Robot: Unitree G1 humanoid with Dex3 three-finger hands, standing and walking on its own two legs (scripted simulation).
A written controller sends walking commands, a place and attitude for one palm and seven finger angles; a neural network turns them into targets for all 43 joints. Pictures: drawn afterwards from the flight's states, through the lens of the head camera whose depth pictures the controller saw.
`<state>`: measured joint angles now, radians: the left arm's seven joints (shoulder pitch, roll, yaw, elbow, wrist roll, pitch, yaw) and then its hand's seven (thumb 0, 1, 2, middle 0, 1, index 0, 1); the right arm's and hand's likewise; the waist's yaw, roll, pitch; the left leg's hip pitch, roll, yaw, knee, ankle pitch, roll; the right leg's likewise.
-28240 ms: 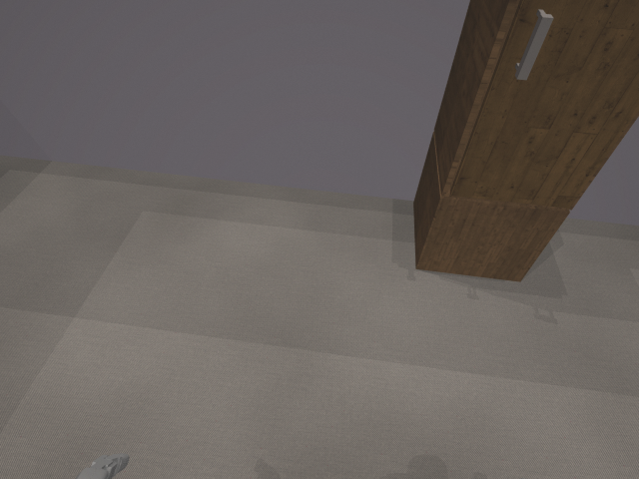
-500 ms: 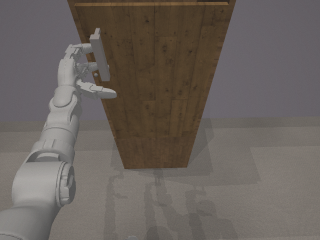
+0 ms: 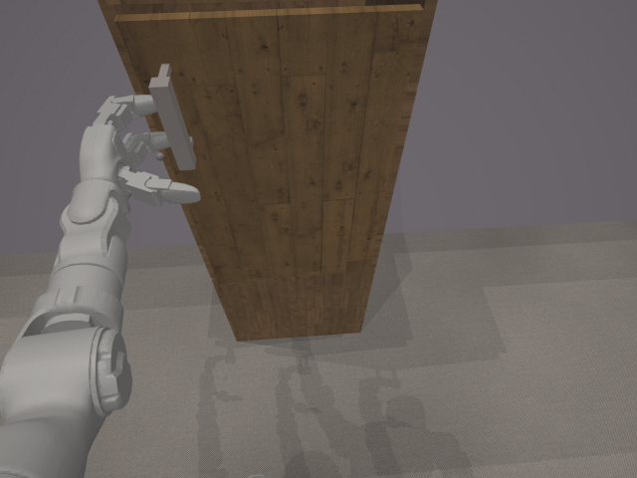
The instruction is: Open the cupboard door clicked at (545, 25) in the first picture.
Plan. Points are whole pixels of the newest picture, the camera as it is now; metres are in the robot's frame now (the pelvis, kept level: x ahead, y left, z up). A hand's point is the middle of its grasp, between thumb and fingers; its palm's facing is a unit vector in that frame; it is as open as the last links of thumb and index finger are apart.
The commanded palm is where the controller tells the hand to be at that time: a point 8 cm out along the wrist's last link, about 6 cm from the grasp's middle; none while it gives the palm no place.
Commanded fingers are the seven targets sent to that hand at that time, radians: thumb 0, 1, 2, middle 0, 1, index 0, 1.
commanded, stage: move the hooked fingers beside the handle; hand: left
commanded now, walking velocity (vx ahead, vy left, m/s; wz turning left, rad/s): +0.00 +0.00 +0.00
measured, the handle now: (176, 118) +0.55 +0.18 +0.15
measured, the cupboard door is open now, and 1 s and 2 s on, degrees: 2 2 2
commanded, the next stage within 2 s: slide the fingers in behind the handle in 1.72 s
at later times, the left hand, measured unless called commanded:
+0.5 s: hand (130, 154) +0.47 +0.22 +0.16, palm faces +0.08 -1.00 +0.01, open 14.0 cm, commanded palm +0.45 +0.27 +0.15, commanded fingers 0.00 -0.50 0.30 -0.30 -1.20 -0.30 -1.20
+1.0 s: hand (108, 158) +0.47 +0.25 +0.15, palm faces +0.06 -1.00 +0.02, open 14.0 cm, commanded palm +0.44 +0.29 +0.15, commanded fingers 0.00 -0.50 0.30 -0.30 -1.20 -0.30 -1.20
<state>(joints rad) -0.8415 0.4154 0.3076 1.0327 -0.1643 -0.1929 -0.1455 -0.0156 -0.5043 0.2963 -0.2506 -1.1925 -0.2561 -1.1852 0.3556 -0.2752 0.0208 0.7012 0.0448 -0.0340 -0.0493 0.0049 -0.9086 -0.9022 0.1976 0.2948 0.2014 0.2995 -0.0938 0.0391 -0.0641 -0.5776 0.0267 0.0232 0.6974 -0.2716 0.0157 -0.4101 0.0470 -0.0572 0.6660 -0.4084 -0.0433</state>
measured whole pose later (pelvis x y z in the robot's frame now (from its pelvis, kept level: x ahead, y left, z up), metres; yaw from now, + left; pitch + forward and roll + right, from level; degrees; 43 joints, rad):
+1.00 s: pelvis +0.00 +0.02 +0.00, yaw -1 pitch +10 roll -2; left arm -0.82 0.54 0.39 1.05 -0.17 -0.17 -0.28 -0.02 -0.50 0.30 -0.29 -1.20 -0.30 -1.20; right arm 0.38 -0.28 0.03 0.65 0.05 0.02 -0.06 0.00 -0.91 -0.90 0.20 0.29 0.20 0.30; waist -0.11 0.03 -0.08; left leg -0.61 0.03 0.04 0.73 -0.29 0.04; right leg -0.43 0.04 -0.04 0.66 -0.40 -0.02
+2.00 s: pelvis +0.01 +0.00 +0.00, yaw -1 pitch +10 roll -2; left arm -0.82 0.51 0.38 1.02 -0.17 -0.16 -0.27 -0.02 -0.50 0.30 -0.29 -1.20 -0.29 -1.20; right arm 0.37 -0.28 0.03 0.65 0.05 0.02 -0.05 0.00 -0.91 -0.90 0.20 0.29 0.20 0.30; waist -0.11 0.03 -0.08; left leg -0.60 0.04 0.03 0.72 -0.29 0.02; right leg -0.43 0.06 -0.05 0.67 -0.41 -0.04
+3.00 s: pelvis -0.01 +0.01 +0.00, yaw +1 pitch +8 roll -2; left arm -0.86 0.37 0.23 1.01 -0.18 -0.18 -0.08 -0.02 -0.50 0.30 -0.24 -1.22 -0.25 -1.19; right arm 0.37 -0.27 0.01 0.72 0.04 -0.05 -0.03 0.01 -0.91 -0.90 0.20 0.29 0.20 0.30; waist -0.08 0.04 -0.07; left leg -0.59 0.02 0.01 0.72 -0.27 0.02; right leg -0.41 0.04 -0.07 0.67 -0.40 -0.03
